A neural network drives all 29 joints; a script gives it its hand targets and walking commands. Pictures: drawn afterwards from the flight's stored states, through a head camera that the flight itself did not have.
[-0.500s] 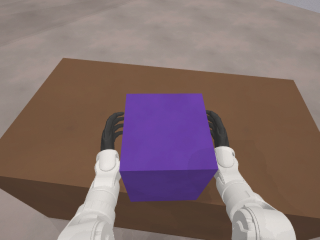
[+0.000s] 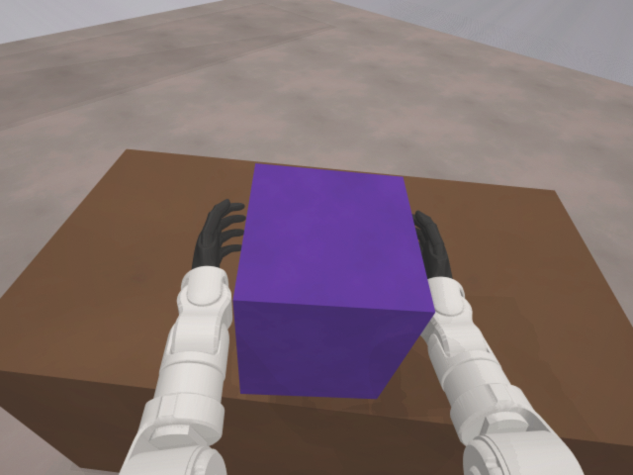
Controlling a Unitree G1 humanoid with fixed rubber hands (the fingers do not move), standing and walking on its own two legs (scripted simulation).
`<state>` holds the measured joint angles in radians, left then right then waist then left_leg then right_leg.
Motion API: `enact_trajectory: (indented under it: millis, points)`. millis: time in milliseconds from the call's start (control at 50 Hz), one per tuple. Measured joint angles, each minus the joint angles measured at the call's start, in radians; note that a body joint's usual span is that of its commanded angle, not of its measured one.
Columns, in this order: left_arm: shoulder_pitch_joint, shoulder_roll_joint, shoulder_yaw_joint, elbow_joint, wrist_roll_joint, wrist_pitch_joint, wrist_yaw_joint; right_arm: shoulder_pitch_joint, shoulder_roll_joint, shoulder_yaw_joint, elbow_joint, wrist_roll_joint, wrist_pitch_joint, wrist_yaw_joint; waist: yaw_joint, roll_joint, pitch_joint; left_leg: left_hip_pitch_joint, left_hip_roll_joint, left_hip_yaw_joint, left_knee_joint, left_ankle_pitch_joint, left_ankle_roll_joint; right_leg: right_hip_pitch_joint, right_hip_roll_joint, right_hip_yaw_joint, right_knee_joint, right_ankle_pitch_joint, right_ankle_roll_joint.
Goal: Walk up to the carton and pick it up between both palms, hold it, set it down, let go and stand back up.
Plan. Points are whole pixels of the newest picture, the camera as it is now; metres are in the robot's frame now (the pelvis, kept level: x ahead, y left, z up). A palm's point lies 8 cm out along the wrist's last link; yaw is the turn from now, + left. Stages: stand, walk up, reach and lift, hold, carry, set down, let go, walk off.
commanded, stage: reach and lift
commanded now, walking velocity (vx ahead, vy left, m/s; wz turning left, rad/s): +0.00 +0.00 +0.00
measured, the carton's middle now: (319, 288) +0.37 -0.01 +0.04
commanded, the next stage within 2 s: hold in 1.40 s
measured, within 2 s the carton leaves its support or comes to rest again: neither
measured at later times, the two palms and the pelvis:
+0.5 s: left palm (194, 241) +0.35 +0.14 +0.15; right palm (438, 256) +0.34 -0.15 +0.13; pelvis -0.01 +0.01 +0.00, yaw +0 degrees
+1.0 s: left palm (190, 230) +0.36 +0.15 +0.17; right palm (440, 242) +0.35 -0.15 +0.15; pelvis -0.01 +0.00 +0.00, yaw +1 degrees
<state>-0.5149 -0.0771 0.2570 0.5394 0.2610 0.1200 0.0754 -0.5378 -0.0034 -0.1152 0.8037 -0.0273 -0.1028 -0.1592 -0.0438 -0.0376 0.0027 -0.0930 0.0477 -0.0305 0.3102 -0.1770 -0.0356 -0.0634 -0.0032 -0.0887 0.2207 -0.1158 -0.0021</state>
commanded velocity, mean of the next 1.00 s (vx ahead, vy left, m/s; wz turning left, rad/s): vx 0.00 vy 0.00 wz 0.00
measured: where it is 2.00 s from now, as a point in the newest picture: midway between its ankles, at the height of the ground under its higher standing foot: outside the picture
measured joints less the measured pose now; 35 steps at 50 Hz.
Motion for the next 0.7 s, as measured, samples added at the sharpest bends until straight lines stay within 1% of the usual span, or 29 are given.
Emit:
enact_trajectory:
  millis: [120, 160, 260, 300, 380, 480, 620, 700]
  points:
    - [0.017, -0.009, -0.013, -0.157, 0.016, 0.142, -0.015, 0.010, -0.013, 0.048, -0.111, 0.064, 0.101, -0.004, -0.017, -0.009, 0.021, 0.024, -0.006, 0.003, 0.007, -0.004, 0.008, 0.027, -0.005, 0.004, 0.000, 0.001, 0.008]
    - [0.017, -0.009, -0.006, -0.188, 0.026, 0.179, -0.023, 0.001, -0.014, 0.057, -0.130, 0.071, 0.134, -0.004, -0.022, -0.013, 0.025, 0.031, -0.008, 0.005, 0.011, -0.007, 0.010, 0.032, -0.007, 0.008, 0.004, -0.001, 0.010]
    - [0.018, -0.010, -0.008, -0.281, 0.041, 0.262, -0.033, -0.014, -0.015, 0.068, -0.168, 0.093, 0.178, -0.001, -0.033, -0.017, 0.029, 0.042, -0.013, 0.004, 0.023, -0.013, 0.013, 0.045, -0.012, 0.008, 0.014, -0.007, 0.014]
    - [0.013, -0.011, -0.003, -0.294, 0.050, 0.289, -0.038, -0.022, -0.011, 0.065, -0.175, 0.095, 0.199, 0.000, -0.040, -0.016, 0.033, 0.051, -0.016, 0.002, 0.025, -0.015, 0.015, 0.054, -0.015, 0.006, 0.017, -0.009, 0.016]
    - [0.013, -0.019, 0.012, -0.327, 0.064, 0.340, -0.056, -0.020, -0.010, 0.072, -0.192, 0.104, 0.230, -0.002, -0.041, -0.017, 0.040, 0.069, -0.019, 0.007, 0.023, -0.015, 0.018, 0.066, -0.017, 0.012, 0.024, -0.013, 0.019]
    - [0.010, -0.018, 0.006, -0.362, 0.063, 0.380, -0.059, -0.019, -0.008, 0.071, -0.220, 0.109, 0.258, -0.001, -0.052, -0.015, 0.046, 0.069, -0.020, 0.004, 0.031, -0.017, 0.017, 0.067, -0.018, 0.010, 0.034, -0.017, 0.018]
    - [-0.019, -0.021, 0.018, -0.375, 0.075, 0.411, -0.070, -0.038, -0.017, 0.073, -0.238, 0.118, 0.284, -0.006, -0.057, -0.012, 0.051, 0.069, -0.015, 0.005, 0.029, -0.014, 0.015, 0.063, -0.014, 0.012, 0.038, -0.016, 0.014]
    - [-0.033, -0.019, 0.030, -0.367, 0.085, 0.418, -0.090, -0.056, -0.018, 0.072, -0.241, 0.117, 0.300, -0.009, -0.058, -0.012, 0.053, 0.076, -0.014, 0.004, 0.024, -0.012, 0.013, 0.066, -0.012, 0.012, 0.041, -0.019, 0.012]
